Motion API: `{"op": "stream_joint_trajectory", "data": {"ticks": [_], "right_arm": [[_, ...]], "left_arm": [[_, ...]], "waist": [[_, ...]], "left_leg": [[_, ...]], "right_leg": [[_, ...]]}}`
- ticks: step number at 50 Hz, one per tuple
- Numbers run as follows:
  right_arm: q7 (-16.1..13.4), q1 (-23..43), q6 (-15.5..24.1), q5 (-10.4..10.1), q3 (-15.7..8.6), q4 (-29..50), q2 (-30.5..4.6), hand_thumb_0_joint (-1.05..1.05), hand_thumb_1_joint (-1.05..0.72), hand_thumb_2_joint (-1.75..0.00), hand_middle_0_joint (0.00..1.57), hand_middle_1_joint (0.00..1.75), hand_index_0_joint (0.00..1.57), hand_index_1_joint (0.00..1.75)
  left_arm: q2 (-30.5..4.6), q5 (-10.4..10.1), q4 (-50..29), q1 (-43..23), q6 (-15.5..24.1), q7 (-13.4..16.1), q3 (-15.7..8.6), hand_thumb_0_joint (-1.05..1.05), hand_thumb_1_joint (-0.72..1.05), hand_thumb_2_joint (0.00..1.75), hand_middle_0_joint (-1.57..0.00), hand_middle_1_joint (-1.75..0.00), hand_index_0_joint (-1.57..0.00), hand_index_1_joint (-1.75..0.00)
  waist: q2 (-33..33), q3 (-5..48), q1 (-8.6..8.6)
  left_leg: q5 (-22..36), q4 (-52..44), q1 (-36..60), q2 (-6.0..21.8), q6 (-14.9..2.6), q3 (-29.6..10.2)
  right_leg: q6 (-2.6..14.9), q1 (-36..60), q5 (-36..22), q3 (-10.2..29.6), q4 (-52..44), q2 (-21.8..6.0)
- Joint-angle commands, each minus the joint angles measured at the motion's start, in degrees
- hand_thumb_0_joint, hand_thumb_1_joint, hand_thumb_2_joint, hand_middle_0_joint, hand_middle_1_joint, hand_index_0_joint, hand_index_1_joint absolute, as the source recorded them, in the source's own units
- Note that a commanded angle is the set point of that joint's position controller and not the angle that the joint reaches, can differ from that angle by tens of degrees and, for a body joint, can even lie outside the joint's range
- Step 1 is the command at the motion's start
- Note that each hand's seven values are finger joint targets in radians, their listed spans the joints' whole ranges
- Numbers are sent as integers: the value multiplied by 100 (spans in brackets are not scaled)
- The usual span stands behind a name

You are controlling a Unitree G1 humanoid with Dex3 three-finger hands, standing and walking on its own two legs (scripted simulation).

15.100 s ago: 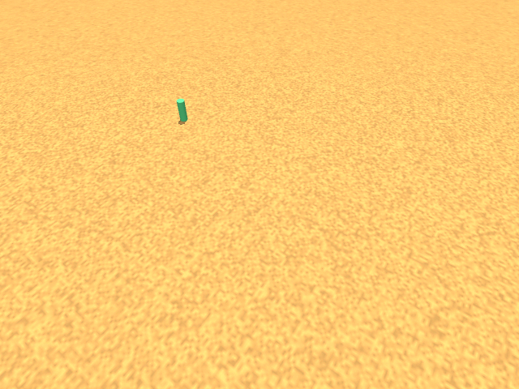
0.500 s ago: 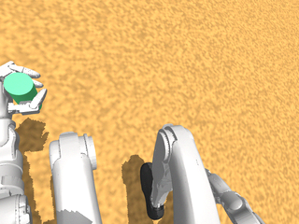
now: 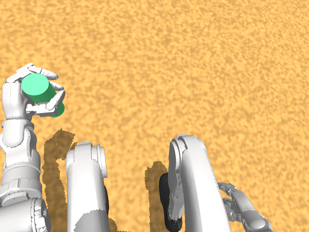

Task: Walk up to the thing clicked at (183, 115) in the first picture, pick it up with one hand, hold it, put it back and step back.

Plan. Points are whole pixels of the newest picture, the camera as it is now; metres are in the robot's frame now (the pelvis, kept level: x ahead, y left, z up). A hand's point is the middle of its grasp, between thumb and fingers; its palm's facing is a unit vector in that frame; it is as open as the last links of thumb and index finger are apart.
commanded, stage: settle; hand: left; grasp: from the side
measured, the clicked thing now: (46, 98) +0.44 +0.25 -0.06
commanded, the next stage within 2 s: lift in 0.50 s
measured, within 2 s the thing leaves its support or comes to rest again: neither
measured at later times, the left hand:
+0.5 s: hand (41, 89) +0.43 +0.24 +0.01, palm faces +0.11 -0.99 -0.04, open 6.8 cm
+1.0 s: hand (30, 81) +0.42 +0.24 +0.06, palm faces +0.10 -0.99 -0.03, open 6.8 cm
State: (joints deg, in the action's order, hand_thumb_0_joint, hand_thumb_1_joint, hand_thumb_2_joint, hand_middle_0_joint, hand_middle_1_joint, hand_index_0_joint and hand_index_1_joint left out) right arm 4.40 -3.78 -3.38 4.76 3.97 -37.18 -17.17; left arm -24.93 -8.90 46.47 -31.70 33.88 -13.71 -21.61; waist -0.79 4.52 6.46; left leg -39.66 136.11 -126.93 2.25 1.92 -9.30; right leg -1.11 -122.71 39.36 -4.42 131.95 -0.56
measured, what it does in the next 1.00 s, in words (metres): rises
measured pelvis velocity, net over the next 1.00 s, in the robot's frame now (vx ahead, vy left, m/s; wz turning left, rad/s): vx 0.00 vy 0.00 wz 0.05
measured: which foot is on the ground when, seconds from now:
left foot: down 0.00-1.00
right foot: down 0.00-1.00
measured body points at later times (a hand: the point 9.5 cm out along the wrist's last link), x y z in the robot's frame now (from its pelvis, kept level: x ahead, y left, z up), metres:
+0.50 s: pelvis +0.00 +0.00 +0.03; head +0.19 +0.06 +0.43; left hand +0.42 +0.29 +0.01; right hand +0.15 -0.26 -0.09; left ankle +0.08 +0.14 -0.31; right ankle +0.10 -0.12 -0.31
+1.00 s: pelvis +0.00 +0.00 +0.06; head +0.18 +0.05 +0.47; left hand +0.41 +0.29 +0.06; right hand +0.15 -0.26 -0.06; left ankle +0.08 +0.14 -0.31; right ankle +0.10 -0.12 -0.31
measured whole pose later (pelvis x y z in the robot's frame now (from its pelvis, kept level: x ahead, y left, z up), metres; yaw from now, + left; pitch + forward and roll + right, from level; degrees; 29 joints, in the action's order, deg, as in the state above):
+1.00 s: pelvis +0.00 +0.00 +0.06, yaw +3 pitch +32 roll -5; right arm 2.2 -7.1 -0.8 2.0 0.7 -37.3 -15.4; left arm -21.3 -9.2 42.1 -30.6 29.3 -15.3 -20.8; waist 0.4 9.2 5.2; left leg -38.5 124.2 -118.1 2.2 1.1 -5.6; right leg -1.1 -114.7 39.2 -2.3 121.7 -1.6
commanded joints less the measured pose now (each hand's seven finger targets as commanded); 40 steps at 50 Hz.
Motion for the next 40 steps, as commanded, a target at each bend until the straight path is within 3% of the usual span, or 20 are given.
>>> {"op": "stream_joint_trajectory", "data": {"ticks": [1, 2, 3, 5, 8, 9, 10, 11, 12, 14, 17, 18, 19, 24, 30, 31, 32, 37, 39, 40], "right_arm": [[-144, -616, 166, -55, -519, 328, -1197, 0, -89, -90, 20, 30, 20, 30], [-146, -608, 167, -63, -505, 357, -1170, 0, -89, -90, 20, 30, 20, 30], [-149, -603, 180, -60, -515, 338, -1154, 0, -89, -90, 20, 30, 20, 30], [-166, -655, 198, -51, -583, 343, -1165, 0, -89, -90, 20, 30, 20, 30], [-171, -683, 232, -67, -595, 311, -1176, 0, -89, -90, 20, 30, 20, 30], [-182, -604, 236, -86, -609, 353, -1187, 0, -88, -89, 20, 30, 20, 30], [-191, -635, 249, -93, -611, 313, -1183, 0, -88, -90, 20, 30, 20, 30], [-187, -655, 264, -78, -605, 313, -1154, 0, -88, -90, 20, 30, 20, 30], [-188, -681, 264, -82, -608, 336, -1141, 0, -89, -90, 20, 30, 20, 30], [-193, -672, 281, -94, -627, 336, -1127, 0, -88, -90, 20, 30, 20, 30], [-197, -703, 309, -101, -625, 302, -1120, 0, -88, -90, 20, 30, 20, 30], [-196, -681, 307, -102, -611, 292, -1124, 0, -89, -90, 20, 30, 20, 30], [-197, -697, 319, -87, -631, 323, -1120, 0, -88, -90, 20, 30, 20, 30], [-200, -719, 357, -85, -618, 300, -1070, 0, -88, -90, 20, 30, 20, 30], [-214, -780, 383, -82, -648, 293, -1053, 0, -88, -90, 20, 30, 20, 30], [-218, -743, 394, -87, -636, 259, -1035, 0, -92, -90, 20, 30, 20, 30], [-222, -751, 388, -91, -662, 253, -1064, 0, -92, -90, 20, 30, 20, 30], [-239, -820, 425, -133, -690, 327, -1010, 0, -92, -90, 20, 30, 20, 30], [-262, -829, 421, -164, -707, 317, -1017, 0, -91, -90, 20, 30, 20, 30], [-264, -880, 417, -180, -716, 297, -1018, 0, -92, -90, 20, 30, 20, 30]], "left_arm": [[-1236, -72, -1060, -1463, 362, 1, -395, 0, 43, 125, -132, -136, -131, -138], [-1206, -79, -1199, -1573, 396, -12, -364, 0, 42, 124, -132, -136, -131, -137], [-1188, -99, -1248, -1626, 398, -11, -369, 0, 41, 125, -132, -136, -131, -138], [-1122, -84, -1544, -1939, 407, -24, -273, 0, 42, 126, -133, -137, -132, -139], [-1086, -11, -1040, -1555, 320, -48, -303, 0, 42, 125, -132, -136, -131, -138], [-1031, -41, -1240, -1764, 351, -58, -218, 0, 44, 126, -133, -136, -132, -138], [-1051, -66, -1110, -1693, 350, -57, -324, 0, 43, 127, -133, -137, -132, -138], [-999, -65, -1417, -1906, 364, -77, -205, 0, 44, 128, -134, -138, -133, -140], [-1158, -43, -1182, -1732, 338, -31, -403, 0, 43, 128, -134, -138, -133, -140], [-974, -27, -1218, -1822, 337, -33, -230, 0, 43, 128, -134, -138, -133, -140], [-975, -20, -1146, -1876, 345, -28, -274, 0, 43, 130, -135, -139, -133, -141], [-1032, 15, -745, -1597, 312, -30, -326, 0, 43, 130, -135, -139, -134, -141], [-939, -18, -1335, -2074, 386, -51, -202, 0, 45, 130, -135, -138, -133, -140], [-979, 16, -884, -1962, 363, -27, -317, 0, 44, 131, -135, -139, -133, -141], [-1020, 24, -944, -2208, 408, -41, -260, 0, 46, 133, -134, -139, -133, -141], [-1030, 28, -850, -2160, 406, -34, -290, 0, 46, 125, -137, -142, -140, -140], [-1066, 45, -638, -1943, 382, -24, -344, 0, 39, 120, -134, -140, -136, -139], [-1046, -54, -1244, -2148, 374, -125, -329, 0, 38, 119, -132, -137, -134, -136], [-1018, -55, -1173, -2036, 305, -152, -286, 0, 39, 117, -131, -136, -133, -134], [-1080, -66, -1210, -1949, 288, -144, -389, 0, 40, 118, -130, -137, -132, -135]], "waist": [[796, 3774, -61], [822, 3714, 6], [874, 3764, -81], [1037, 3914, -56], [964, 3740, -22], [991, 3686, 1], [981, 3651, -29], [1133, 3799, -17], [1026, 3886, -80], [1059, 3771, -35], [1063, 3740, -41], [982, 3624, -24], [1053, 3774, -2], [865, 3718, -9], [793, 3846, -29], [804, 3808, -79], [808, 3713, -82], [876, 4212, -138], [870, 4063, -130], [867, 4074, -158]], "left_leg": [[846, -1572, 2349, -98, -349, 638], [720, -1637, 2285, -109, -353, 613], [723, -1672, 2424, -101, -347, 635], [715, -1758, 2596, -109, -332, 647], [770, -1840, 2662, -99, -321, 615], [608, -1901, 2647, -110, -328, 600], [595, -1950, 2722, -107, -314, 588], [683, -1936, 2798, -111, -305, 612], [655, -1950, 2820, -115, -315, 629], [639, -2041, 2827, -125, -307, 621], [718, -2092, 2957, -121, -291, 605], [624, -2125, 2872, -120, -306, 592], [696, -2113, 2944, -121, -301, 607], [614, -2134, 2849, -139, -327, 655], [397, -2168, 2729, -166, -351, 753], [423, -2202, 2793, -162, -346, 738], [350, -2221, 2773, -167, -358, 744], [694, -2292, 3045, -171, -345, 787], [597, -2406, 3086, -166, -350, 770], [634, -2469, 3128, -168, -337, 746]], "right_leg": [[276, 2254, -1145, -163, -1536, 203], [285, 2210, -1017, -182, -1559, 194], [294, 2199, -1010, -146, -1594, 193], [313, 2226, -997, -154, -1646, 183], [322, 2088, -1010, -181, -1648, 177], [336, 1964, -853, -190, -1663, 163], [339, 1931, -828, -199, -1668, 158], [340, 2009, -930, -182, -1671, 153], [330, 2099, -875, -154, -1726, 154], [344, 2031, -847, -167, -1736, 142], [354, 1946, -897, -170, -1728, 135], [344, 1952, -802, -173, -1750, 134], [348, 1993, -903, -171, -1756, 125], [328, 2069, -806, -125, -1858, 121], [318, 2289, -601, -30, -2042, 123], [327, 2212, -609, -46, -2002, 125], [322, 2186, -542, -41, -2051, 125], [323, 2531, -854, 21, -2120, 112], [334, 2482, -752, 10, -2195, 110], [344, 2514, -779, -10, -2194, 103]]}}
